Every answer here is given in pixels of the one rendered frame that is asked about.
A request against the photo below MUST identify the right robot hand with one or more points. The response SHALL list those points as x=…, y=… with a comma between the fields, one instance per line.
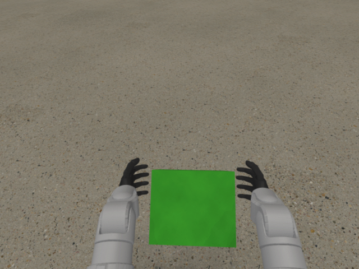
x=257, y=179

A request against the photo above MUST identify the carton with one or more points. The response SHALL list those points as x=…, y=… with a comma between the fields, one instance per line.
x=193, y=208

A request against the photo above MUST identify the robot right forearm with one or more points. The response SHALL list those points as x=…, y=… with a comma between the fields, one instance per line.
x=277, y=233

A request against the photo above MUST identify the left robot hand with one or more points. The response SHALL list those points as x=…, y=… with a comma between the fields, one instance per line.
x=128, y=177

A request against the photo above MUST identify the robot left forearm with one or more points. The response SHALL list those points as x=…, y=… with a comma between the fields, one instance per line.
x=115, y=232

